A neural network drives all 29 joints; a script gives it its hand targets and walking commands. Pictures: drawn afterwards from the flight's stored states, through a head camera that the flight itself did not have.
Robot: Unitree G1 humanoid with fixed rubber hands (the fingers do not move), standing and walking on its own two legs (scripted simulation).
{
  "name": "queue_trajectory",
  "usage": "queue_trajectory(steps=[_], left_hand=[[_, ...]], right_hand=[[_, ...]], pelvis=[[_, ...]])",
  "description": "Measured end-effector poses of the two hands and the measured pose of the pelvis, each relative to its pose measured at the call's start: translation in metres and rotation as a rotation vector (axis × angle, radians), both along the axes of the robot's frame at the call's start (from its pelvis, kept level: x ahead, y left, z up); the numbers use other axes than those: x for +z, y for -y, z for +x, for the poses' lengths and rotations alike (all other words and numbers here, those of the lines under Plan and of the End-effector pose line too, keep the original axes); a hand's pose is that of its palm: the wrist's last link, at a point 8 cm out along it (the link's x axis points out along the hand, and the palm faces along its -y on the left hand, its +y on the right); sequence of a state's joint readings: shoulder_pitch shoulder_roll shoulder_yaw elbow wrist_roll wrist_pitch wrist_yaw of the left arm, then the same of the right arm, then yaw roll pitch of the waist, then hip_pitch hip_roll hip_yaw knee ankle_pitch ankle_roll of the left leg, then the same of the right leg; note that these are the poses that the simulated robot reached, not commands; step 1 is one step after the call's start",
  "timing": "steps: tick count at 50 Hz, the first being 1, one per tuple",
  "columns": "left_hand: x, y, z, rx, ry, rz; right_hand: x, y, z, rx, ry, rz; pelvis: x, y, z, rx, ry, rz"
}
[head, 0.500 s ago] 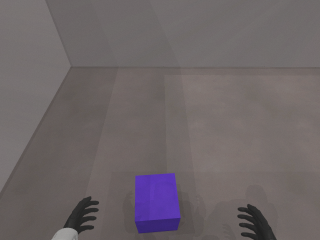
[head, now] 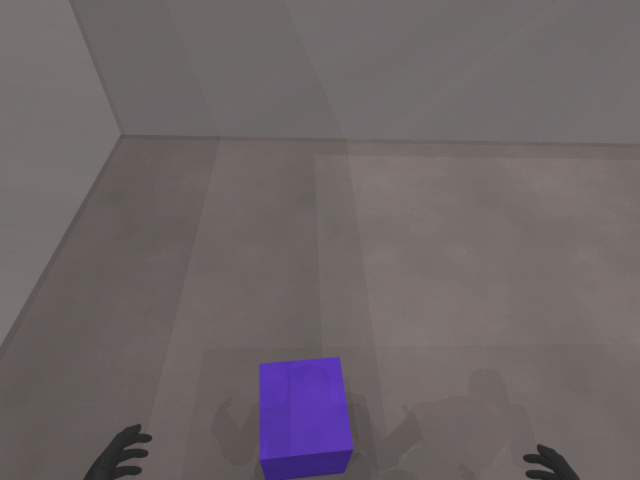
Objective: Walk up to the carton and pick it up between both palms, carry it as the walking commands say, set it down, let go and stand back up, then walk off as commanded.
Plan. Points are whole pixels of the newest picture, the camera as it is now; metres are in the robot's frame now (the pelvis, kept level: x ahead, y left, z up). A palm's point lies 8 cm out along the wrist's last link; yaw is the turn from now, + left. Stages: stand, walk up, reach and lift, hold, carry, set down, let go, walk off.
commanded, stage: stand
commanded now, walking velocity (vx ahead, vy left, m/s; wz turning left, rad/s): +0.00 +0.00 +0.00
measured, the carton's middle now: (302, 419) +0.40 +0.05 -0.65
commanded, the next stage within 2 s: walk off in 1.42 s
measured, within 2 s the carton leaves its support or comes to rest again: neither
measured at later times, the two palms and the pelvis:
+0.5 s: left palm out of the picture +0.11 +0.30 -0.10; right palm out of the picture +0.10 -0.30 -0.08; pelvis -0.01 +0.01 +0.01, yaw +0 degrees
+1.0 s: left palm out of the picture +0.07 +0.31 -0.10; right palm out of the picture +0.07 -0.30 -0.09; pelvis -0.02 +0.01 +0.01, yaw +1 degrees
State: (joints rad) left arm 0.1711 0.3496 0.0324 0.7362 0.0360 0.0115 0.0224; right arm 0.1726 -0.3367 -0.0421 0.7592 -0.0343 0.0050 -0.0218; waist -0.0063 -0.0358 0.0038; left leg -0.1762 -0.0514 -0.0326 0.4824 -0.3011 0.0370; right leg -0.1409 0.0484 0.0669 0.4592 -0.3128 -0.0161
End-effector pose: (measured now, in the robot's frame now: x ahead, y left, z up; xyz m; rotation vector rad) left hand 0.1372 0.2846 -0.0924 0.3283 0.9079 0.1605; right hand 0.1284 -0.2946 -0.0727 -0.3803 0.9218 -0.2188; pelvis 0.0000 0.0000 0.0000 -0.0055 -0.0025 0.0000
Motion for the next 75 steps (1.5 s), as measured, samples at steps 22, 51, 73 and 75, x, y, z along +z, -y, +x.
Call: queue_trajectory(steps=[22, 51, 73, 75], left_hand=[[-0.003, -0.016, -0.025, 0.017, -0.084, 0.024], [-0.007, -0.027, -0.069, 0.058, -0.168, 0.032], [-0.008, -0.03, -0.077, 0.074, -0.192, 0.035], [-0.008, -0.031, -0.078, 0.075, -0.194, 0.035]], right_hand=[[-0.01, -0.001, -0.027, -0.031, -0.085, 0.008], [-0.013, 0.008, -0.056, -0.041, -0.158, 0.0], [-0.014, 0.01, -0.057, -0.038, -0.176, -0.003], [-0.014, 0.01, -0.057, -0.037, -0.178, -0.003]], pelvis=[[0.005, -0.007, -0.007, -0.001, 0.022, 0.002], [0.009, -0.007, -0.025, 0.011, 0.037, 0.0], [0.01, -0.007, -0.027, 0.019, 0.038, 0.001], [0.01, -0.006, -0.027, 0.02, 0.038, 0.001]])
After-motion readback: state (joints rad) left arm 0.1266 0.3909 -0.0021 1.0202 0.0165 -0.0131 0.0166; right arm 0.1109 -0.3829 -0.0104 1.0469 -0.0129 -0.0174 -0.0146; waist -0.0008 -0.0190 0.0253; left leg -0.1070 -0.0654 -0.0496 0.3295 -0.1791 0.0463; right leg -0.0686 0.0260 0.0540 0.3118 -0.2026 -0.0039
